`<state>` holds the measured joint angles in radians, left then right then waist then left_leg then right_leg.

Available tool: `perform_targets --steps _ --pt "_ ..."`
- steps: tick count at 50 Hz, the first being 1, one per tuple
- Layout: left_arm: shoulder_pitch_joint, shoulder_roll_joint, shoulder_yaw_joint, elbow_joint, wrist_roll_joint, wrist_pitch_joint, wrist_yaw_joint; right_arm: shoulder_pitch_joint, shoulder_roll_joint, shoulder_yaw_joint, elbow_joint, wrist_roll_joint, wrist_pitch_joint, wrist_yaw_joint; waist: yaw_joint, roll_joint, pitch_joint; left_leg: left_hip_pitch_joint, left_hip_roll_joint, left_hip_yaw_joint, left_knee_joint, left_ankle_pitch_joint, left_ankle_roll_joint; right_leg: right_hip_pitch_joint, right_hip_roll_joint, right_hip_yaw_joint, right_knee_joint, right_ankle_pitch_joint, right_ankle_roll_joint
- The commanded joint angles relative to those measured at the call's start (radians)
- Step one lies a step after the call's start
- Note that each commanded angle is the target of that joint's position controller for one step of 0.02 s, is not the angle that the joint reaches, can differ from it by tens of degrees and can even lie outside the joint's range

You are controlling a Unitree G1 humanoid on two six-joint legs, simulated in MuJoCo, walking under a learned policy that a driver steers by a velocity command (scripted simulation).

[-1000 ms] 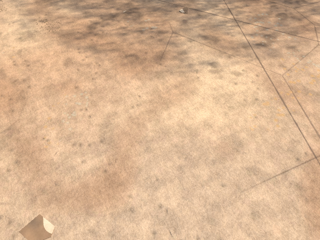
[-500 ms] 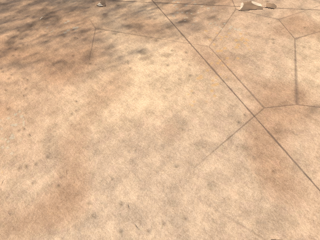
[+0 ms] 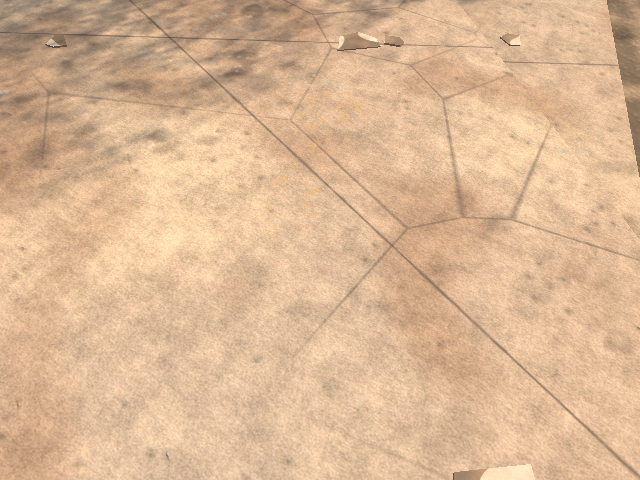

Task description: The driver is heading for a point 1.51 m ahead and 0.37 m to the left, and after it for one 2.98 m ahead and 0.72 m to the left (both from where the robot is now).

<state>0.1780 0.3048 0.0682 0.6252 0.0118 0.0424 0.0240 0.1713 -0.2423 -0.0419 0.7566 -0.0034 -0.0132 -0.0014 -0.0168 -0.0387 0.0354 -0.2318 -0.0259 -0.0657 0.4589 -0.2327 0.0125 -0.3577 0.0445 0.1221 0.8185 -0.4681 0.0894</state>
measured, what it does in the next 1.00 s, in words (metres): steps on the spot, turning left: right foot, then left foot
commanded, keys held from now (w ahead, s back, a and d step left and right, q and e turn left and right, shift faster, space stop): q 0.58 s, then w+q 0.16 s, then w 0.12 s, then w+e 0.14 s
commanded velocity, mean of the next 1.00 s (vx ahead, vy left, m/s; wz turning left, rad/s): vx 0.11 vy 0.00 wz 0.39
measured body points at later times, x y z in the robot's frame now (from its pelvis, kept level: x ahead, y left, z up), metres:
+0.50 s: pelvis -0.02 +0.02 -0.02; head +0.01 +0.05 +0.43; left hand +0.05 +0.34 -0.12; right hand +0.21 -0.21 -0.09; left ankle -0.04 +0.11 -0.74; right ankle -0.02 -0.14 -0.72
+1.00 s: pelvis +0.06 +0.03 -0.01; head +0.07 +0.02 +0.44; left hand +0.08 +0.34 -0.09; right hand +0.28 -0.17 -0.11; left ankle -0.04 +0.11 -0.73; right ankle +0.11 -0.07 -0.74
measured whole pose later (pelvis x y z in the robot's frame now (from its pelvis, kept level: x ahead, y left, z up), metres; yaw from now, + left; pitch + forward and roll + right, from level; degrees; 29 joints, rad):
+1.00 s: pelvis +0.06 +0.03 -0.01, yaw +27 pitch +1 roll -1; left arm 0.21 0.29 0.05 0.70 -0.01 -0.10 -0.02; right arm 0.30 -0.30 -0.04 0.68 0.01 -0.02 0.00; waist -0.02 0.04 -0.03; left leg -0.24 -0.07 -0.16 0.63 -0.41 0.05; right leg -0.27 0.04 0.01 0.50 -0.25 -0.03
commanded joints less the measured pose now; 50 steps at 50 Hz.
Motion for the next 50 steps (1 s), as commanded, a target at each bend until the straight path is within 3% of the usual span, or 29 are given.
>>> perform_targets --steps 1,3,5,6,7,8,10,11,13,16,19,21,22,23,24,25,26,27,28,29,31,34,37,42,45,47,48,49,50 --pt "-0.046 0.037 0.012 -0.071 -0.013 -0.026 0.001 -0.039 -0.205 -0.048 -0.070 0.011 0.009 -0.004 -0.005 0.217 -0.062 0.094 0.172 -0.227 -0.081 0.365 0.175 0.024 -0.005 -0.073 -0.183 0.016 0.019" --pt "-0.008 0.060 0.024 -0.048 -0.027 -0.030 0.009 -0.031 -0.226 -0.056 -0.077 0.025 0.019 -0.008 0.009 0.221 -0.076 0.119 0.177 -0.278 -0.064 0.373 0.176 0.075 0.011 -0.087 -0.351 0.136 -0.001" --pt "0.023 0.088 0.034 -0.036 -0.020 -0.035 0.013 -0.029 -0.218 -0.056 -0.085 0.038 0.019 -0.014 0.020 0.201 -0.098 0.061 0.164 -0.303 -0.047 0.356 0.136 0.197 -0.013 -0.066 -0.451 0.284 -0.042" --pt "0.049 0.115 0.041 -0.040 -0.009 -0.036 0.018 -0.035 -0.197 -0.050 -0.095 0.030 0.012 -0.014 0.029 0.151 -0.132 -0.019 0.144 -0.280 -0.010 0.312 0.101 0.295 -0.083 -0.033 -0.417 0.396 -0.070" --pt "0.060 0.169 0.059 -0.018 0.001 -0.032 0.015 -0.042 -0.161 -0.045 -0.114 0.030 0.005 -0.015 0.003 -0.039 -0.136 -0.100 0.052 -0.146 0.060 0.166 0.047 0.297 -0.137 0.012 -0.378 0.428 -0.130" --pt "0.052 0.148 0.058 -0.031 0.010 -0.029 0.010 -0.047 -0.154 -0.040 -0.107 0.028 0.002 -0.012 0.026 -0.115 -0.115 -0.168 -0.010 -0.068 0.153 0.018 0.000 0.300 -0.201 0.081 -0.422 0.459 -0.197" --pt "0.034 0.129 0.050 -0.048 0.017 -0.031 0.017 -0.051 -0.175 -0.055 -0.115 0.027 0.008 -0.008 0.043 -0.190 -0.083 -0.288 -0.016 0.002 0.408 -0.315 -0.036 0.297 -0.375 0.224 -0.479 0.598 -0.324" --pt "0.029 0.119 0.044 -0.051 0.012 -0.040 0.022 -0.051 -0.190 -0.067 -0.120 0.027 0.017 -0.006 0.045 -0.158 -0.065 -0.341 0.005 -0.007 0.577 -0.394 -0.052 0.291 -0.424 0.243 -0.477 0.709 -0.363" --pt "-0.024 0.118 0.043 -0.048 -0.005 -0.053 0.025 -0.021 -0.158 -0.065 -0.112 0.031 0.040 -0.003 0.009 -0.078 -0.042 -0.363 0.046 -0.020 0.614 -0.332 -0.071 0.277 -0.380 0.129 -0.456 0.749 -0.323" --pt "-0.046 0.139 0.052 -0.038 -0.011 -0.042 0.023 -0.044 -0.119 -0.046 -0.136 0.028 0.051 0.010 0.026 -0.110 -0.052 -0.272 0.056 0.060 0.476 -0.226 -0.089 0.246 -0.310 -0.007 -0.445 0.739 -0.291" --pt "-0.027 0.160 0.061 -0.027 -0.021 -0.032 0.019 -0.049 -0.144 -0.050 -0.171 0.034 0.056 0.030 0.041 -0.140 -0.089 -0.167 0.044 0.108 0.301 -0.170 -0.068 0.252 -0.323 -0.042 -0.412 0.708 -0.280" --pt "-0.039 0.164 0.060 -0.022 -0.041 -0.034 0.015 0.016 -0.156 -0.061 -0.162 0.030 0.062 0.034 0.003 -0.118 -0.102 -0.050 0.010 0.155 0.113 -0.026 -0.029 0.214 -0.318 -0.077 -0.337 0.625 -0.241" --pt "0.001 0.140 0.054 -0.004 -0.042 -0.040 0.011 0.058 -0.176 -0.073 -0.153 0.024 0.062 0.025 -0.008 -0.071 -0.111 0.056 -0.015 0.135 0.016 0.066 0.000 0.151 -0.282 -0.122 -0.250 0.514 -0.191" --pt "0.047 0.096 0.041 0.000 -0.010 -0.045 0.005 0.095 -0.264 -0.098 -0.163 0.025 0.058 0.010 0.000 0.136 -0.122 0.223 0.118 -0.084 -0.045 0.379 0.062 -0.037 -0.199 -0.219 -0.019 0.248 -0.095" --pt "-0.017 0.043 0.016 -0.067 0.030 -0.047 0.009 0.094 -0.375 -0.111 -0.199 -0.002 0.043 0.006 0.000 0.373 -0.127 0.253 0.401 -0.506 -0.087 0.642 0.290 -0.300 -0.038 -0.188 0.239 -0.250 -0.016" --pt "-0.082 0.099 0.031 -0.070 0.004 -0.047 0.018 0.124 -0.322 -0.096 -0.198 -0.030 0.019 0.016 -0.069 0.237 -0.191 0.214 0.424 -0.529 -0.124 0.520 0.374 -0.301 -0.044 -0.045 0.396 -0.262 -0.017" --pt "-0.089 0.120 0.038 -0.065 -0.015 -0.042 0.021 0.080 -0.291 -0.083 -0.192 -0.025 0.004 0.015 -0.037 0.188 -0.133 0.166 0.369 -0.434 -0.129 0.412 0.328 -0.313 -0.064 -0.029 0.426 -0.175 -0.031" --pt "-0.071 0.128 0.044 -0.044 -0.011 -0.037 0.027 0.030 -0.265 -0.078 -0.191 -0.003 0.001 0.008 -0.011 0.137 -0.098 0.136 0.306 -0.362 -0.129 0.302 0.265 -0.312 -0.083 -0.028 0.393 -0.082 -0.035" --pt "-0.068 0.136 0.049 -0.035 -0.003 -0.033 0.033 -0.011 -0.241 -0.068 -0.197 0.014 0.006 0.000 0.002 0.128 -0.078 0.111 0.271 -0.326 -0.129 0.269 0.227 -0.304 -0.093 -0.022 0.352 -0.012 -0.031" --pt "-0.058 0.130 0.050 -0.029 0.000 -0.032 0.031 -0.030 -0.233 -0.061 -0.201 0.016 0.012 -0.008 0.016 0.141 -0.081 0.069 0.237 -0.291 -0.132 0.295 0.214 -0.255 -0.080 -0.031 0.350 0.043 -0.023" --pt "-0.021 0.108 0.044 -0.016 -0.006 -0.042 0.015 0.005 -0.218 -0.056 -0.196 0.016 0.017 -0.020 0.019 0.152 -0.126 0.082 0.194 -0.284 -0.176 0.012 0.213 -0.229 -0.065 -0.049 0.296 0.138 -0.018" --pt "-0.084 0.095 0.036 -0.032 -0.016 -0.063 0.000 0.046 -0.223 -0.056 -0.190 0.017 0.009 -0.028 -0.013 0.183 -0.071 0.097 0.194 -0.361 -0.245 -0.264 0.223 -0.261 -0.054 -0.048 0.104 0.173 -0.017" --pt "-0.123 0.086 0.030 -0.034 -0.019 -0.094 -0.012 0.073 -0.243 -0.064 -0.181 0.018 0.003 -0.031 -0.030 0.181 -0.052 0.102 0.194 -0.391 -0.240 -0.266 0.226 -0.224 -0.041 -0.038 -0.059 0.181 -0.020" --pt "-0.119 0.072 0.017 -0.021 -0.029 -0.132 -0.037 0.103 -0.236 -0.055 -0.157 0.018 -0.007 -0.015 -0.048 0.185 -0.036 0.026 0.191 -0.396 -0.220 -0.271 0.225 -0.077 -0.038 -0.076 -0.212 0.183 -0.044" --pt "-0.071 0.075 0.015 -0.006 -0.039 -0.149 -0.045 0.094 -0.227 -0.045 -0.151 0.019 -0.008 -0.002 -0.018 0.174 -0.023 -0.025 0.188 -0.396 -0.194 -0.303 0.208 0.044 -0.040 -0.108 -0.318 0.240 -0.089" --pt "0.002 0.074 0.014 0.023 -0.035 -0.154 -0.041 0.097 -0.187 -0.029 -0.148 0.011 -0.010 0.003 0.018 0.155 -0.038 -0.083 0.152 -0.354 -0.129 -0.310 0.171 0.184 -0.037 -0.112 -0.374 0.243 -0.121" --pt "0.073 0.091 0.016 0.037 -0.033 -0.156 -0.037 0.092 -0.145 -0.014 -0.151 0.003 -0.016 0.004 0.045 0.121 -0.058 -0.142 0.121 -0.296 -0.025 -0.293 0.137 0.278 -0.097 -0.028 -0.395 0.195 -0.152" --pt "0.148 0.153 0.024 0.049 -0.023 -0.156 -0.031 0.084 -0.085 0.004 -0.168 -0.003 -0.028 0.005 0.053 -0.041 -0.067 -0.284 0.020 -0.130 0.234 -0.243 0.076 0.388 -0.241 0.217 -0.501 0.040 -0.229" --pt "0.228 0.244 0.053 0.074 -0.011 -0.152 -0.046 0.041 -0.138 -0.011 -0.219 0.020 -0.048 -0.003 0.069 -0.224 -0.023 -0.511 -0.040 -0.006 0.458 -0.326 0.031 0.435 -0.402 0.586 -0.623 -0.167 -0.378"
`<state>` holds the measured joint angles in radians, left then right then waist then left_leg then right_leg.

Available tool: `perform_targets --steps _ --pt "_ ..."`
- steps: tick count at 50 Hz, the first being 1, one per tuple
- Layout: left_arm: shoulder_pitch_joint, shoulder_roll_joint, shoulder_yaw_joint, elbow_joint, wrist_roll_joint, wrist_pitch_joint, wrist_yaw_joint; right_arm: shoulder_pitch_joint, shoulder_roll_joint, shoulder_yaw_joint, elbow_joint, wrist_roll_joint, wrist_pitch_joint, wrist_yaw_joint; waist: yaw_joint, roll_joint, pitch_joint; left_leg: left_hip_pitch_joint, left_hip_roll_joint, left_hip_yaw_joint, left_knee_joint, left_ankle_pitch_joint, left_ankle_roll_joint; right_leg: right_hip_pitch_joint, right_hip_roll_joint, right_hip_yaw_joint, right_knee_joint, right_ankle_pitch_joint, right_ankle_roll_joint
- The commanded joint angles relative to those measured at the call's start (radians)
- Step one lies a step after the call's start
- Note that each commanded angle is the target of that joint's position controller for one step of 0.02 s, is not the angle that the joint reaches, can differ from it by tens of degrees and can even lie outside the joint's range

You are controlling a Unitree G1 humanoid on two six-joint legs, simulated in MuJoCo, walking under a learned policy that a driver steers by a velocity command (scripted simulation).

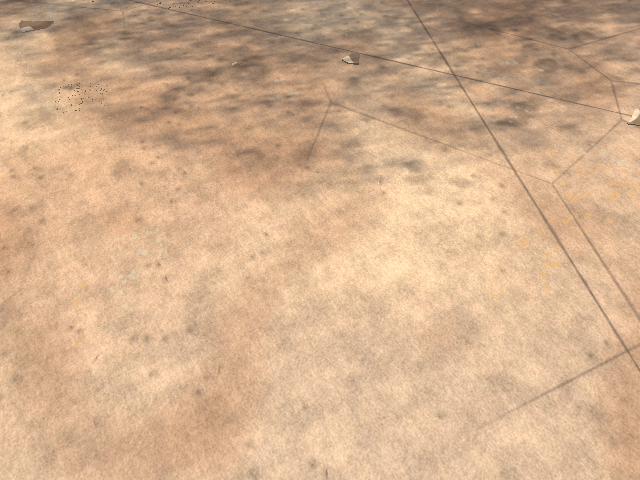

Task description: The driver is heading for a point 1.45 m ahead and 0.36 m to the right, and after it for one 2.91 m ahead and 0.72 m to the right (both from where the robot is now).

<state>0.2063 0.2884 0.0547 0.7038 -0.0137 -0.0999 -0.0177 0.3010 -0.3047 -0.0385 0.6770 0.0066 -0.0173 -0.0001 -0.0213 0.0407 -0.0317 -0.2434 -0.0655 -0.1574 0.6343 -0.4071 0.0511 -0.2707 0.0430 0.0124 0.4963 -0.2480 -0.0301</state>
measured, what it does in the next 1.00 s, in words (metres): walks ahead, turning right: left foot, then right foot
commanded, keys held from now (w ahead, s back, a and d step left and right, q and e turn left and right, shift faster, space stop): w+e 0.86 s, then w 0.04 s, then w+q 0.10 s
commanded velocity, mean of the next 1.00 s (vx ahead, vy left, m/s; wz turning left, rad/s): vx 0.48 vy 0.00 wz -0.44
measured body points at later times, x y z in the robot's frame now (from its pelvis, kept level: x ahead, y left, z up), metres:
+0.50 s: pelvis +0.23 +0.02 +0.00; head +0.26 +0.02 +0.45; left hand +0.35 +0.29 -0.12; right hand +0.35 -0.28 -0.07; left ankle +0.30 +0.12 -0.73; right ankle +0.10 -0.09 -0.65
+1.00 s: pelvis +0.47 -0.12 -0.01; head +0.51 -0.15 +0.44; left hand +0.76 +0.01 -0.09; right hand +0.39 -0.41 -0.13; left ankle +0.44 +0.07 -0.64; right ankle +0.49 -0.22 -0.73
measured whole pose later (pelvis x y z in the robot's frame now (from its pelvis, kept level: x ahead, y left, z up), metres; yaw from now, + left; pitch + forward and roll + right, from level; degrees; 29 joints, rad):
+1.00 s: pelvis +0.47 -0.12 -0.01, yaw -31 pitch +1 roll +0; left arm 0.16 0.29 0.05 0.61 -0.01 -0.05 -0.04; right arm 0.28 -0.32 -0.04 0.78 0.03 -0.09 0.01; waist -0.03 0.01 0.09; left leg -0.36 0.06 0.00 1.21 -0.41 0.00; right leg -0.40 0.07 -0.04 0.56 -0.18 -0.09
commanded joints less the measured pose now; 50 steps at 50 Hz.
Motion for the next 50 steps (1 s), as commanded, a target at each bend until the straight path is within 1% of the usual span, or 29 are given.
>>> perform_targets --steps 1,2,5,10,13,15,17,18,19,20,21,22,23,24,26,29,32,35,39,41,42,43,44,45,46,47,48,49,50 --pt "0.199 0.204 0.051 -0.006 0.002 -0.012 -0.011 -0.116 -0.148 -0.035 -0.135 0.021 -0.059 -0.008 0.085 -0.221 0.112 -0.603 0.048 0.053 0.406 -0.156 -0.015 0.334 -0.420 0.755 -0.324 -0.455 -0.288" --pt "0.181 0.167 0.038 -0.015 0.000 -0.012 -0.010 -0.129 -0.150 -0.038 -0.125 0.021 -0.072 -0.001 0.076 -0.185 0.130 -0.628 0.079 0.043 0.442 -0.062 -0.013 0.336 -0.374 0.671 -0.317 -0.397 -0.261" --pt "0.169 0.139 0.025 -0.029 0.003 0.006 0.004 -0.178 -0.108 -0.034 -0.126 -0.014 -0.095 0.015 0.072 -0.136 0.101 -0.590 0.112 0.074 0.362 0.106 -0.039 0.326 -0.262 0.466 -0.310 -0.073 -0.206" --pt "0.193 0.149 0.028 -0.006 -0.006 0.039 0.037 -0.297 -0.016 -0.003 -0.139 -0.011 -0.103 0.032 0.094 -0.167 0.081 -0.348 0.048 0.145 0.037 0.277 -0.110 0.164 -0.163 0.284 -0.294 0.207 -0.175" --pt "0.228 0.172 0.036 0.008 -0.016 0.050 0.042 -0.344 -0.042 -0.011 -0.145 0.005 -0.105 0.037 0.104 -0.174 0.076 -0.221 0.021 0.131 -0.073 0.366 -0.114 0.112 -0.183 0.318 -0.270 0.204 -0.161" --pt "0.219 0.182 0.042 0.008 -0.024 0.053 0.045 -0.328 -0.077 -0.026 -0.144 0.013 -0.106 0.033 0.076 -0.186 0.074 -0.154 0.032 0.099 -0.118 0.367 -0.096 0.119 -0.212 0.367 -0.247 0.190 -0.139" --pt "0.191 0.176 0.044 0.003 -0.023 0.055 0.044 -0.246 -0.113 -0.045 -0.126 0.016 -0.107 0.023 0.016 -0.190 0.047 -0.023 0.041 0.103 -0.168 0.343 -0.059 0.113 -0.208 0.374 -0.170 0.266 -0.108" --pt "0.181 0.154 0.038 -0.004 -0.016 0.054 0.041 -0.152 -0.141 -0.062 -0.105 0.011 -0.107 0.013 -0.035 -0.177 -0.012 0.123 0.057 0.106 -0.197 0.336 -0.030 0.084 -0.159 0.340 -0.050 0.341 -0.079" --pt "0.167 0.098 0.020 -0.029 0.004 0.053 0.036 0.007 -0.189 -0.079 -0.087 -0.002 -0.105 0.000 -0.108 -0.104 -0.156 0.372 0.194 -0.015 -0.174 0.265 0.030 -0.027 -0.101 0.291 0.207 0.232 -0.047" --pt "0.290 -0.012 -0.013 -0.058 -0.012 0.044 0.038 0.106 -0.275 -0.096 -0.059 -0.022 -0.090 0.001 -0.066 0.216 -0.326 0.680 0.450 -0.444 -0.247 0.047 0.174 -0.330 0.043 0.168 0.552 -0.248 0.014" --pt "0.315 0.071 0.001 -0.045 -0.038 0.042 0.041 0.090 -0.197 -0.079 -0.055 -0.016 -0.086 0.011 -0.054 0.249 -0.274 0.615 0.490 -0.630 -0.351 -0.143 0.200 -0.462 -0.017 0.172 0.722 -0.326 0.024" --pt "0.224 0.142 0.023 -0.044 -0.043 0.045 0.040 0.029 -0.127 -0.061 -0.060 -0.008 -0.084 0.008 -0.061 0.140 -0.116 0.483 0.448 -0.483 -0.367 -0.134 0.167 -0.506 -0.064 0.159 0.771 -0.234 0.023" --pt "0.163 0.145 0.024 -0.049 -0.031 0.050 0.040 -0.017 -0.100 -0.053 -0.057 -0.009 -0.082 0.007 -0.048 0.064 -0.032 0.367 0.405 -0.332 -0.370 0.009 0.148 -0.484 -0.101 0.126 0.761 -0.159 0.026" --pt "0.126 0.132 0.025 -0.057 -0.017 0.051 0.036 -0.047 -0.072 -0.045 -0.046 -0.013 -0.080 0.008 -0.032 0.041 0.020 0.277 0.360 -0.231 -0.393 0.128 0.139 -0.461 -0.124 0.121 0.726 -0.110 0.029" --pt "0.114 0.099 0.024 -0.065 -0.019 0.063 0.024 -0.077 -0.057 -0.042 -0.031 -0.023 -0.087 0.006 0.001 0.080 0.053 0.176 0.315 -0.096 -0.442 0.242 0.128 -0.400 -0.158 0.108 0.687 -0.059 0.030" --pt "0.063 0.059 0.013 -0.094 -0.012 0.076 0.016 -0.077 -0.081 -0.053 0.001 -0.010 -0.103 0.007 0.012 0.044 0.086 0.136 0.325 0.009 -0.489 0.365 0.151 -0.431 -0.169 0.093 0.612 -0.009 0.043" --pt "0.002 0.052 0.004 -0.116 -0.007 0.068 0.002 -0.082 -0.113 -0.062 0.024 -0.010 -0.101 0.005 0.004 0.020 0.095 0.151 0.314 0.117 -0.502 0.454 0.149 -0.437 -0.170 0.081 0.454 0.136 0.050" --pt "-0.105 0.043 -0.007 -0.143 -0.007 0.055 -0.020 -0.061 -0.144 -0.066 0.045 -0.003 -0.093 0.000 -0.034 -0.001 0.115 0.162 0.297 0.213 -0.500 0.488 0.122 -0.386 -0.150 0.023 0.277 0.268 0.033" --pt "-0.209 0.057 -0.005 -0.196 -0.012 0.054 -0.043 0.002 -0.185 -0.075 0.083 0.016 -0.071 0.000 -0.055 -0.005 0.132 0.278 0.329 0.270 -0.454 0.581 0.091 -0.377 -0.123 -0.029 0.153 0.228 -0.012" --pt "-0.191 0.088 0.011 -0.209 -0.008 0.059 -0.047 0.011 -0.215 -0.082 0.088 0.021 -0.056 -0.005 -0.023 0.023 0.088 0.330 0.333 0.309 -0.340 0.882 0.070 -0.294 -0.065 -0.082 0.132 0.129 -0.052" --pt "-0.129 0.117 0.026 -0.201 -0.005 0.064 -0.046 0.012 -0.231 -0.086 0.087 0.023 -0.047 -0.010 0.019 0.041 0.037 0.339 0.328 0.328 -0.222 1.043 0.059 -0.199 -0.024 -0.109 0.130 0.079 -0.077" --pt "0.009 0.158 0.052 -0.170 -0.007 0.069 -0.039 0.003 -0.231 -0.084 0.082 0.026 -0.039 -0.015 0.102 0.034 -0.039 0.285 0.307 0.355 -0.036 1.106 0.037 -0.005 0.018 -0.123 0.086 0.100 -0.111" --pt "0.184 0.213 0.084 -0.129 -0.011 0.079 -0.021 0.021 -0.199 -0.068 0.072 0.016 -0.041 -0.020 0.185 -0.016 -0.127 0.080 0.276 0.356 0.223 0.937 0.003 0.301 -0.007 -0.033 0.062 0.130 -0.154" --pt "0.189 0.325 0.098 -0.125 -0.017 0.079 -0.005 0.126 -0.044 -0.017 0.022 -0.032 -0.058 -0.005 0.075 -0.301 -0.216 -0.372 0.109 0.333 0.602 -0.043 -0.060 0.665 -0.296 0.488 0.026 0.053 -0.309" --pt "0.224 0.256 0.074 -0.157 -0.009 0.063 -0.008 0.093 -0.108 -0.016 0.027 -0.003 -0.091 0.011 0.132 -0.226 -0.421 -0.467 0.048 0.094 0.770 -0.192 -0.062 0.728 -0.427 0.847 -0.154 -0.115 -0.403" --pt "0.192 0.194 0.055 -0.137 0.005 0.050 -0.014 -0.015 -0.178 -0.039 0.007 0.045 -0.101 0.018 0.157 -0.139 -0.272 -0.544 0.104 0.069 0.774 -0.099 -0.048 0.629 -0.396 0.680 -0.185 -0.080 -0.334" --pt "0.136 0.174 0.047 -0.129 0.003 0.042 -0.014 -0.056 -0.158 -0.029 -0.008 0.050 -0.106 0.015 0.122 -0.101 -0.145 -0.537 0.152 0.087 0.697 -0.017 -0.035 0.473 -0.357 0.527 -0.189 0.006 -0.293" --pt "0.071 0.140 0.035 -0.126 0.007 0.037 -0.013 -0.068 -0.144 -0.027 0.006 0.032 -0.102 0.007 0.081 -0.055 -0.075 -0.487 0.193 0.093 0.621 0.041 -0.038 0.331 -0.318 0.415 -0.195 0.125 -0.258" --pt "0.034 0.110 0.024 -0.128 0.020 0.028 -0.013 -0.042 -0.146 -0.031 0.019 0.022 -0.090 0.007 0.045 -0.077 -0.046 -0.413 0.217 0.082 0.578 0.082 -0.041 0.231 -0.288 0.336 -0.221 0.228 -0.245"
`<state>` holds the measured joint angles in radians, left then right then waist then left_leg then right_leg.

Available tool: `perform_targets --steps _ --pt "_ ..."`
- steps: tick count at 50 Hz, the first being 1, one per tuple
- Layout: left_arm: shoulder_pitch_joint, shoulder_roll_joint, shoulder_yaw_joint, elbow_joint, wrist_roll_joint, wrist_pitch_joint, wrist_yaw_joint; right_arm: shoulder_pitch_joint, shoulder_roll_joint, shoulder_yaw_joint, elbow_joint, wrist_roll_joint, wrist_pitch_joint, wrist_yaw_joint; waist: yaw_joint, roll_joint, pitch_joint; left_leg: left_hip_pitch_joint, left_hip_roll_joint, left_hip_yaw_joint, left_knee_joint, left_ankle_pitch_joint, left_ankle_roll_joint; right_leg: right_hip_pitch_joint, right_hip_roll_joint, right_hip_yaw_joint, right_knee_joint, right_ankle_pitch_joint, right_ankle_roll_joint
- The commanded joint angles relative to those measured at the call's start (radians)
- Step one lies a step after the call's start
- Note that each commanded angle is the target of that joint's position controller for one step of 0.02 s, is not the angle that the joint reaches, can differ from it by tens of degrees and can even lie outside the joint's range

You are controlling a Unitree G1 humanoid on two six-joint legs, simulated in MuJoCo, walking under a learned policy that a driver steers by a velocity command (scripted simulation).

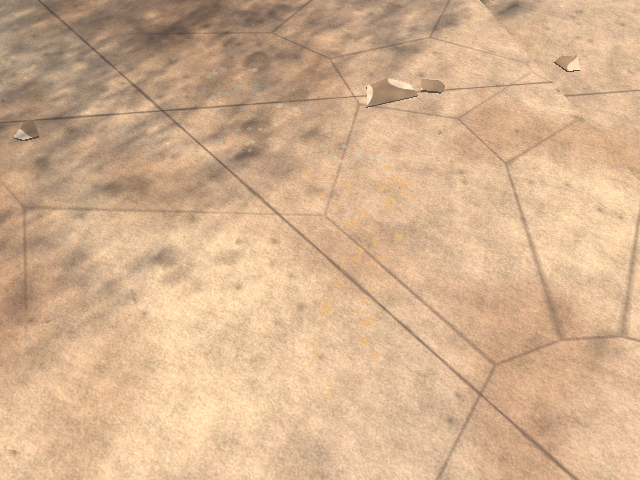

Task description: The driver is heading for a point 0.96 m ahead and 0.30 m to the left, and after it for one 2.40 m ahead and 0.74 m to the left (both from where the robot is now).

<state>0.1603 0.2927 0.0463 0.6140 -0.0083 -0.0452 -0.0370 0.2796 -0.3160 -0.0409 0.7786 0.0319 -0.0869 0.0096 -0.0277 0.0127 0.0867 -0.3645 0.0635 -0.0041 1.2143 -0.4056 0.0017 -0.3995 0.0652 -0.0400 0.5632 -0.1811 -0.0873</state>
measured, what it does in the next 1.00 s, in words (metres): walks ahead, turning left: left foot, then right foot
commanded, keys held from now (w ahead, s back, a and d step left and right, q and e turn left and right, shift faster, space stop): w+q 0.92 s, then w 0.08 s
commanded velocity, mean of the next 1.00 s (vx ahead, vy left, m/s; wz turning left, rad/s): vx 0.50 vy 0.00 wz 0.42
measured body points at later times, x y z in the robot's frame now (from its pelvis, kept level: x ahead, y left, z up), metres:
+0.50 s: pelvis +0.29 +0.08 -0.01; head +0.33 +0.09 +0.44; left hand +0.29 +0.37 -0.13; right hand +0.52 -0.14 -0.10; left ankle +0.36 +0.17 -0.73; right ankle +0.12 -0.08 -0.64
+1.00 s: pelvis +0.58 +0.12 +0.00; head +0.60 +0.12 +0.45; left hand +0.61 +0.44 -0.07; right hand +0.78 -0.10 -0.11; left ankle +0.41 +0.17 -0.65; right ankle +0.69 +0.06 -0.73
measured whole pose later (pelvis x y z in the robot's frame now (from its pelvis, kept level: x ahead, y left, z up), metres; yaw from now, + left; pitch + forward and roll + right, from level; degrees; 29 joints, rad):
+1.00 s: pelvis +0.58 +0.12 +0.00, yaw +31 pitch +1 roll -1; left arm 0.13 0.28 0.04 0.67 0.01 -0.11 -0.02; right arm 0.35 -0.31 -0.05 0.72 0.03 -0.02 -0.01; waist -0.03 0.03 0.02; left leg -0.32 -0.07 -0.14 1.11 -0.46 0.02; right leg -0.39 0.04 0.00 0.53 -0.17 -0.02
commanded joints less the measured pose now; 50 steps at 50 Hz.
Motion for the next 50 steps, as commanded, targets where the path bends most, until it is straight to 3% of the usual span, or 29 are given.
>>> perform_targets --steps 1,3,5,9,12,16,17,19,20,21,22,23,24,25,26,27,29,31,36,40,43,44,45,46,47,48,49,50 --pt "0.064 0.100 0.030 -0.032 0.021 -0.034 0.006 0.014 -0.126 -0.029 -0.067 -0.004 -0.006 -0.001 0.027 -0.064 -0.157 -0.237 0.095 -0.074 -0.017 0.108 0.001 0.299 -0.298 0.343 -0.321 0.190 -0.186" --pt "0.061 0.107 0.032 -0.002 0.017 -0.055 0.006 0.044 -0.090 -0.023 -0.046 -0.008 0.020 -0.003 0.009 -0.055 -0.131 -0.211 0.095 -0.066 -0.063 0.147 -0.020 0.234 -0.293 0.254 -0.375 0.258 -0.191" --pt "0.070 0.118 0.037 0.027 0.023 -0.066 0.011 -0.005 -0.072 -0.019 -0.059 -0.010 0.033 -0.008 0.019 -0.045 -0.079 -0.266 0.090 -0.082 -0.141 0.239 -0.038 0.219 -0.279 0.170 -0.415 0.272 -0.174" --pt "0.075 0.119 0.035 0.059 0.025 -0.067 0.025 -0.091 -0.049 -0.015 -0.077 -0.009 0.022 0.004 0.054 -0.056 -0.038 -0.274 0.051 -0.077 -0.391 0.496 -0.036 0.252 -0.231 0.018 -0.440 0.260 -0.110" --pt "0.118 0.139 0.040 0.092 0.018 -0.061 0.030 -0.181 -0.023 -0.003 -0.109 -0.009 0.017 0.022 0.098 -0.045 -0.002 -0.281 0.036 -0.040 -0.522 0.557 -0.020 0.316 -0.264 -0.018 -0.454 0.247 -0.098" --pt "0.166 0.158 0.051 0.134 0.002 -0.032 0.036 -0.261 -0.024 -0.001 -0.166 -0.012 0.014 0.050 0.121 -0.038 0.019 -0.369 0.017 -0.005 -0.605 0.431 0.025 0.498 -0.323 -0.040 -0.380 0.363 -0.087" --pt "0.163 0.166 0.054 0.138 -0.001 -0.022 0.040 -0.266 -0.028 -0.003 -0.180 -0.013 0.015 0.057 0.112 -0.047 0.012 -0.367 0.005 0.014 -0.615 0.377 0.040 0.530 -0.333 -0.048 -0.344 0.446 -0.078" --pt "0.139 0.196 0.062 0.132 -0.003 -0.006 0.053 -0.214 -0.057 -0.018 -0.190 -0.014 0.022 0.062 0.065 -0.087 -0.054 -0.253 -0.055 0.076 -0.612 0.267 0.079 0.556 -0.330 -0.080 -0.212 0.788 -0.051" --pt "0.130 0.206 0.064 0.128 -0.002 0.003 0.060 -0.128 -0.089 -0.036 -0.178 -0.014 0.027 0.059 0.014 -0.101 -0.116 -0.134 -0.095 0.101 -0.609 0.233 0.103 0.544 -0.319 -0.099 -0.082 0.930 -0.034" --pt "0.117 0.199 0.060 0.122 -0.004 0.009 0.068 0.021 -0.137 -0.064 -0.146 -0.011 0.030 0.048 -0.072 -0.082 -0.198 0.089 -0.133 0.101 -0.663 0.283 0.140 0.456 -0.282 -0.131 0.124 0.927 -0.001" --pt "0.141 0.159 0.041 0.103 0.014 -0.001 0.073 0.174 -0.219 -0.094 -0.122 -0.007 0.041 0.028 -0.131 0.029 -0.305 0.402 -0.001 -0.121 -0.679 0.320 0.205 0.214 -0.234 -0.136 0.429 0.607 0.039" --pt "0.247 0.026 -0.001 0.059 0.036 -0.031 0.051 0.149 -0.293 -0.102 -0.133 -0.005 0.034 0.026 -0.008 0.256 -0.396 0.724 0.238 -0.697 -0.769 0.151 0.400 -0.234 -0.001 -0.027 0.759 -0.372 0.103" --pt "0.147 0.120 0.012 0.060 0.004 -0.068 0.031 0.179 -0.202 -0.079 -0.150 -0.009 0.025 0.027 -0.094 0.142 -0.470 0.782 0.261 -0.815 -0.875 0.064 0.403 -0.344 -0.021 0.164 0.847 -0.403 0.087" --pt "0.057 0.156 0.021 0.025 -0.030 -0.087 0.022 0.139 -0.162 -0.069 -0.146 -0.015 0.020 0.024 -0.100 0.093 -0.321 0.682 0.233 -0.659 -0.900 0.118 0.354 -0.409 -0.071 0.161 0.814 -0.307 0.070" --pt "0.029 0.142 0.014 0.017 -0.019 -0.098 0.026 0.077 -0.149 -0.065 -0.155 -0.012 0.018 0.023 -0.059 -0.002 -0.227 0.536 0.189 -0.545 -0.904 0.221 0.323 -0.388 -0.114 0.147 0.725 -0.227 0.064" --pt "0.018 0.143 0.020 0.019 0.007 -0.100 0.033 0.017 -0.127 -0.058 -0.167 -0.014 0.019 0.021 -0.021 -0.030 -0.166 0.411 0.154 -0.467 -0.917 0.346 0.306 -0.338 -0.140 0.137 0.640 -0.184 0.075" --pt "0.056 0.142 0.025 0.021 0.021 -0.079 0.034 -0.031 -0.106 -0.049 -0.187 -0.029 0.020 0.014 0.031 0.011 -0.142 0.280 0.116 -0.401 -0.960 0.485 0.310 -0.242 -0.160 0.137 0.572 -0.143 0.103" --pt "0.069 0.114 0.018 0.025 0.027 -0.060 0.037 -0.031 -0.117 -0.052 -0.176 -0.021 0.017 0.004 0.045 0.018 -0.120 0.195 0.094 -0.334 -0.978 0.566 0.312 -0.220 -0.160 0.110 0.489 -0.119 0.141" --pt "-0.114 0.058 -0.007 -0.016 0.024 -0.058 0.034 0.022 -0.154 -0.063 -0.142 -0.010 0.033 -0.023 -0.021 0.059 -0.087 0.085 -0.005 -0.230 -0.961 0.470 0.229 -0.121 -0.092 0.076 0.105 0.207 0.176" --pt "-0.190 0.092 0.006 -0.038 0.004 -0.073 0.020 0.081 -0.152 -0.064 -0.113 -0.002 0.047 -0.028 -0.047 0.080 -0.092 0.164 0.034 -0.336 -0.898 0.352 0.200 -0.071 -0.058 0.113 -0.043 0.246 0.155" --pt "-0.133 0.131 0.028 -0.025 0.000 -0.085 0.017 0.062 -0.145 -0.066 -0.112 -0.006 0.054 -0.031 -0.002 0.117 -0.097 0.233 0.069 -0.421 -0.808 0.360 0.174 -0.004 -0.063 0.128 -0.083 0.134 0.105" --pt "-0.055 0.145 0.040 -0.005 0.003 -0.089 0.021 0.046 -0.127 -0.061 -0.118 -0.008 0.055 -0.029 0.043 0.117 -0.127 0.220 0.040 -0.411 -0.741 0.398 0.153 0.107 -0.063 0.110 -0.125 0.138 0.078" --pt "0.060 0.179 0.055 0.009 0.018 -0.094 0.028 0.043 -0.079 -0.043 -0.130 -0.016 0.053 -0.024 0.099 0.078 -0.232 0.161 -0.012 -0.362 -0.558 0.378 0.120 0.315 -0.149 0.173 -0.113 0.120 0.027" --pt "0.183 0.258 0.075 0.020 0.038 -0.090 0.036 0.133 -0.012 -0.021 -0.152 -0.013 0.047 -0.023 0.099 -0.117 -0.387 -0.107 -0.139 -0.232 -0.230 0.111 0.051 0.672 -0.371 0.487 -0.125 0.000 -0.094" --pt "0.235 0.248 0.078 0.055 0.018 -0.077 0.024 0.197 -0.032 -0.015 -0.162 0.003 0.039 -0.024 0.080 -0.345 -0.431 -0.335 -0.148 -0.178 -0.009 -0.195 0.023 0.764 -0.493 0.851 -0.233 -0.265 -0.184" --pt "0.191 0.161 0.057 0.043 0.005 -0.073 0.023 0.148 -0.117 -0.036 -0.138 0.009 0.041 -0.024 0.100 -0.204 -0.291 -0.403 -0.091 -0.202 0.073 -0.119 0.014 0.652 -0.456 0.786 -0.276 -0.409 -0.152" --pt "0.152 0.124 0.045 0.043 0.008 -0.065 0.024 0.061 -0.134 -0.041 -0.148 -0.001 0.044 -0.024 0.106 -0.125 -0.186 -0.402 -0.061 -0.162 0.081 -0.039 0.011 0.531 -0.410 0.632 -0.282 -0.341 -0.116" --pt "0.115 0.107 0.037 0.048 0.015 -0.061 0.023 0.007 -0.120 -0.039 -0.163 -0.013 0.043 -0.022 0.091 -0.083 -0.114 -0.384 -0.038 -0.143 0.042 0.012 0.010 0.416 -0.365 0.523 -0.303 -0.216 -0.108"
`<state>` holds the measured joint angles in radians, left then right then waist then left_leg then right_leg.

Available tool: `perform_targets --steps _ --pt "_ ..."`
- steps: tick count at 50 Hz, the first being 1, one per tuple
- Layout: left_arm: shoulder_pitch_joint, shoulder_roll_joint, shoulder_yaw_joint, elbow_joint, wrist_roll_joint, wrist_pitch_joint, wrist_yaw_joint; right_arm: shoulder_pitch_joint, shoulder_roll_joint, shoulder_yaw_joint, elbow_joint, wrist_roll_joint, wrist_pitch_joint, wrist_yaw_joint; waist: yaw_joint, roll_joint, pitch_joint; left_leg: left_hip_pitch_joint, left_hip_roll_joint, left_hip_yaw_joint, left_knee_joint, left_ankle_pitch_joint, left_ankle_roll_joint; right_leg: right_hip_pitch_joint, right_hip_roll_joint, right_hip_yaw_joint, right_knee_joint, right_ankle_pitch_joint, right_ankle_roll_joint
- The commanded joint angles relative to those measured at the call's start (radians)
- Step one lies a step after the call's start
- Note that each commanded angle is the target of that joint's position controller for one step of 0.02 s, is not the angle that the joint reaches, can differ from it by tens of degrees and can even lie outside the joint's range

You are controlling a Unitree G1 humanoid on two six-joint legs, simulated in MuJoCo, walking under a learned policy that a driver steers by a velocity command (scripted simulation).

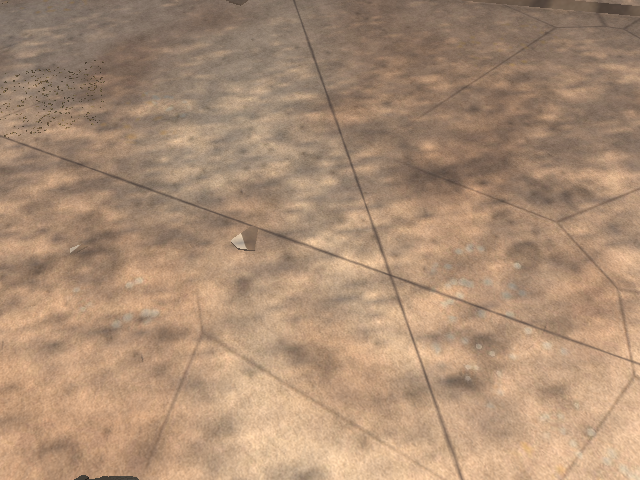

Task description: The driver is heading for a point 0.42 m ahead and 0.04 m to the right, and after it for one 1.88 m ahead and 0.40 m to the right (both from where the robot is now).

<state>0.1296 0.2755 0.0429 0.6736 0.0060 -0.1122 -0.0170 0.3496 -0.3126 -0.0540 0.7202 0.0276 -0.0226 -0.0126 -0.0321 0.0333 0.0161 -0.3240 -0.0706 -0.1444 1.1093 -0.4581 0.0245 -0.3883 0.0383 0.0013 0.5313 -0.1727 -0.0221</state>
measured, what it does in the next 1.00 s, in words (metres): walks ahead, turning right: left foot, then right foot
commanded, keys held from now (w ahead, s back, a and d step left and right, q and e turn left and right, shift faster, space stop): w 0.32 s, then w+e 0.68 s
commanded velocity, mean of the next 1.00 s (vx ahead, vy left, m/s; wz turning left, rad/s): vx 0.50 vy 0.00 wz -0.17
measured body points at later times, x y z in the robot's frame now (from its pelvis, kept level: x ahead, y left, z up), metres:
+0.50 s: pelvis +0.26 +0.06 +0.00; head +0.29 +0.07 +0.45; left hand +0.28 +0.34 -0.13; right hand +0.46 -0.19 -0.07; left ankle +0.31 +0.16 -0.73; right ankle +0.14 -0.10 -0.65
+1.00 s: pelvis +0.52 -0.01 -0.01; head +0.56 -0.03 +0.44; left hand +0.76 +0.20 -0.10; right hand +0.51 -0.30 -0.13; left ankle +0.38 +0.17 -0.64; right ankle +0.59 -0.10 -0.73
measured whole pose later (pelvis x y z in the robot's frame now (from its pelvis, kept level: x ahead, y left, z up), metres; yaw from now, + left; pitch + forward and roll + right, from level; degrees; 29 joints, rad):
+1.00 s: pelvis +0.52 -0.01 -0.01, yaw -16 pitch +1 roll +1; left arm 0.13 0.30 0.07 0.67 -0.02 -0.04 -0.04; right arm 0.28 -0.30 -0.06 0.82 0.02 -0.07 -0.01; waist -0.02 -0.01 0.08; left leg -0.22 0.05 0.04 1.12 -0.48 -0.02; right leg -0.47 0.05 -0.03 0.64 -0.19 -0.10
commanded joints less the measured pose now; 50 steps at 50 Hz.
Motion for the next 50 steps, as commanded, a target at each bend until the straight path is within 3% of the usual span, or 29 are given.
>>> perform_targets --steps 1,3,5,7,9,11,15,17,18,19,20,21,22,23,25,27,30,33,36,41,43,44,45,46,47,48,49,50 --pt "0.126 0.104 0.032 -0.003 0.006 0.005 0.003 -0.087 -0.109 -0.028 -0.111 -0.014 -0.023 0.003 0.077 -0.109 -0.008 -0.398 0.123 -0.002 0.097 0.103 -0.011 0.334 -0.302 0.403 -0.293 -0.127 -0.170" --pt "0.118 0.094 0.029 0.012 0.004 0.000 0.002 -0.068 -0.068 -0.020 -0.105 -0.007 -0.021 0.012 0.049 -0.144 -0.003 -0.333 0.142 0.021 0.024 0.131 -0.012 0.267 -0.264 0.308 -0.331 -0.018 -0.175" --pt "0.128 0.116 0.035 0.034 -0.007 -0.006 0.001 -0.093 -0.040 -0.009 -0.110 -0.014 -0.021 0.015 0.044 -0.135 0.003 -0.338 0.152 0.047 -0.069 0.157 -0.022 0.255 -0.264 0.248 -0.361 0.072 -0.198" --pt "0.135 0.146 0.043 0.051 -0.013 -0.004 0.003 -0.149 -0.023 0.003 -0.125 -0.024 -0.028 0.019 0.054 -0.113 0.007 -0.342 0.168 0.069 -0.193 0.241 -0.030 0.263 -0.265 0.200 -0.381 0.141 -0.209" --pt "0.146 0.164 0.046 0.066 -0.018 0.004 0.004 -0.208 -0.009 0.012 -0.133 -0.023 -0.039 0.028 0.075 -0.106 0.012 -0.306 0.165 0.094 -0.326 0.346 -0.033 0.260 -0.247 0.140 -0.388 0.178 -0.195" --pt "0.176 0.179 0.047 0.086 -0.025 0.011 0.005 -0.271 -0.007 0.016 -0.144 -0.018 -0.047 0.035 0.100 -0.105 0.019 -0.254 0.147 0.119 -0.435 0.425 -0.035 0.259 -0.234 0.097 -0.382 0.191 -0.179" --pt "0.243 0.199 0.050 0.132 -0.036 0.030 0.005 -0.358 -0.028 0.009 -0.176 -0.007 -0.053 0.048 0.114 -0.116 0.038 -0.226 0.124 0.129 -0.543 0.417 -0.007 0.341 -0.281 0.105 -0.350 0.213 -0.158" --pt "0.248 0.210 0.052 0.147 -0.039 0.043 0.009 -0.343 -0.049 -0.001 -0.177 -0.009 -0.057 0.051 0.085 -0.121 0.030 -0.156 0.107 0.138 -0.591 0.366 0.020 0.372 -0.297 0.114 -0.296 0.300 -0.139" --pt "0.233 0.215 0.051 0.149 -0.042 0.048 0.012 -0.271 -0.070 -0.014 -0.159 -0.014 -0.060 0.048 0.031 -0.114 -0.006 -0.035 0.083 0.156 -0.636 0.371 0.040 0.358 -0.276 0.095 -0.210 0.424 -0.121" --pt "0.236 0.196 0.043 0.149 -0.038 0.050 0.013 -0.137 -0.114 -0.039 -0.118 -0.020 -0.059 0.040 -0.034 -0.095 -0.092 0.172 0.075 0.162 -0.652 0.381 0.065 0.302 -0.226 0.061 -0.049 0.500 -0.095" --pt "0.222 0.140 0.018 0.119 -0.014 0.044 0.013 0.045 -0.188 -0.063 -0.090 -0.035 -0.055 0.026 -0.111 -0.004 -0.240 0.466 0.251 -0.017 -0.617 0.401 0.125 0.111 -0.168 0.022 0.241 0.279 -0.053" --pt "0.338 0.026 -0.017 0.097 -0.015 0.029 0.012 0.090 -0.263 -0.076 -0.078 -0.041 -0.045 0.022 -0.058 0.259 -0.369 0.735 0.491 -0.441 -0.709 0.220 0.266 -0.243 -0.013 0.000 0.579 -0.350 0.008" --pt "0.287 0.134 0.010 0.115 -0.038 0.019 0.011 0.095 -0.164 -0.054 -0.077 -0.034 -0.045 0.023 -0.099 0.155 -0.333 0.672 0.476 -0.509 -0.780 0.082 0.257 -0.340 -0.045 0.123 0.707 -0.404 0.006" --pt "0.213 0.177 0.027 0.089 -0.056 0.016 0.009 0.037 -0.128 -0.039 -0.072 -0.028 -0.049 0.024 -0.084 0.122 -0.191 0.560 0.445 -0.363 -0.802 0.106 0.220 -0.393 -0.085 0.117 0.727 -0.318 -0.002" --pt "0.159 0.154 0.030 0.082 -0.037 0.025 0.014 -0.077 -0.067 -0.022 -0.069 -0.032 -0.059 0.029 -0.026 0.075 -0.069 0.355 0.366 -0.173 -0.866 0.244 0.187 -0.342 -0.146 0.095 0.653 -0.176 0.010" --pt "0.195 0.114 0.029 0.095 -0.037 0.051 0.015 -0.124 -0.044 -0.021 -0.057 -0.041 -0.078 0.032 0.023 0.086 -0.038 0.237 0.334 -0.060 -0.930 0.344 0.175 -0.245 -0.170 0.101 0.621 -0.106 0.023" --pt "0.169 0.077 0.027 0.081 -0.033 0.076 0.016 -0.135 -0.061 -0.032 -0.024 -0.043 -0.097 0.027 0.043 0.042 0.004 0.192 0.335 0.061 -0.975 0.483 0.181 -0.272 -0.173 0.113 0.563 -0.028 0.042" --pt "0.102 0.063 0.022 0.055 -0.029 0.075 0.006 -0.124 -0.082 -0.040 0.004 -0.045 -0.095 0.016 0.030 0.023 0.027 0.213 0.315 0.169 -0.989 0.530 0.166 -0.297 -0.167 0.106 0.401 0.126 0.045" --pt "-0.004 0.045 0.011 0.019 -0.026 0.068 -0.015 -0.099 -0.111 -0.048 0.026 -0.037 -0.086 0.006 -0.010 0.004 0.057 0.231 0.312 0.250 -0.999 0.538 0.148 -0.268 -0.154 0.044 0.238 0.233 0.030" --pt "-0.126 0.055 0.011 -0.056 -0.027 0.070 -0.043 -0.029 -0.147 -0.062 0.074 -0.013 -0.052 0.001 -0.040 0.001 0.087 0.401 0.360 0.307 -0.926 0.648 0.122 -0.304 -0.130 -0.020 0.110 0.142 -0.024" --pt "-0.102 0.080 0.025 -0.071 -0.026 0.075 -0.050 -0.041 -0.174 -0.069 0.074 -0.008 -0.037 -0.005 -0.005 0.032 0.043 0.442 0.362 0.337 -0.813 0.947 0.099 -0.218 -0.076 -0.076 0.102 0.042 -0.061" --pt "-0.044 0.103 0.039 -0.064 -0.026 0.079 -0.049 -0.049 -0.188 -0.073 0.071 -0.005 -0.028 -0.009 0.033 0.051 -0.004 0.446 0.356 0.350 -0.709 1.108 0.087 -0.130 -0.036 -0.106 0.108 -0.010 -0.084" --pt "0.080 0.141 0.063 -0.037 -0.029 0.082 -0.044 -0.064 -0.193 -0.073 0.066 -0.002 -0.019 -0.013 0.107 0.047 -0.071 0.406 0.333 0.371 -0.534 1.176 0.065 0.036 0.009 -0.123 0.072 -0.006 -0.114" --pt "0.250 0.205 0.098 0.007 -0.031 0.089 -0.028 -0.063 -0.175 -0.063 0.058 -0.006 -0.020 -0.018 0.190 0.009 -0.158 0.245 0.292 0.383 -0.286 1.041 0.025 0.318 0.018 -0.068 0.020 0.041 -0.156" --pt "0.300 0.326 0.126 0.017 -0.037 0.094 -0.007 0.009 -0.054 -0.026 0.008 -0.045 -0.038 -0.010 0.128 -0.242 -0.234 -0.194 0.149 0.370 0.093 0.285 -0.044 0.675 -0.236 0.399 -0.013 -0.028 -0.303" --pt "0.292 0.311 0.111 -0.023 -0.031 0.076 -0.013 -0.009 -0.043 -0.008 -0.011 -0.035 -0.079 0.004 0.123 -0.226 -0.396 -0.385 0.016 0.118 0.279 -0.157 -0.053 0.806 -0.379 0.853 -0.193 -0.171 -0.427" --pt "0.272 0.233 0.087 -0.017 -0.023 0.062 -0.019 -0.133 -0.120 -0.029 -0.039 0.007 -0.103 0.017 0.163 -0.135 -0.296 -0.486 0.077 0.042 0.294 -0.080 -0.030 0.751 -0.356 0.737 -0.242 -0.157 -0.361" --pt "0.229 0.203 0.079 -0.015 -0.024 0.053 -0.019 -0.168 -0.114 -0.024 -0.054 0.014 -0.118 0.019 0.132 -0.103 -0.178 -0.491 0.119 0.054 0.219 0.010 -0.011 0.611 -0.315 0.597 -0.244 -0.093 -0.323"
Velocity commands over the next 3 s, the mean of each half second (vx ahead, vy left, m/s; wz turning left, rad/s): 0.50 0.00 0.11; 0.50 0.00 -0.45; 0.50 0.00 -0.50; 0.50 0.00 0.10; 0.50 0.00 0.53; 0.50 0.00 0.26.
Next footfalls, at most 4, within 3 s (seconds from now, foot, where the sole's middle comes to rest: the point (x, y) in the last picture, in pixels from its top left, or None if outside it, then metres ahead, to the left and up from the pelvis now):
0.40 left None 0.35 0.16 -0.77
0.92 right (382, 411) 0.63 -0.11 -0.77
1.40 left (331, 288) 0.95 -0.01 -0.77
1.90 right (464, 254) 1.05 -0.36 -0.77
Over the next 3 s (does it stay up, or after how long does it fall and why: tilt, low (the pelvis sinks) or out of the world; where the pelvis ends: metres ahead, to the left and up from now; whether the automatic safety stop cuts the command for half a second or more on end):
stays up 1.56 -0.33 0.00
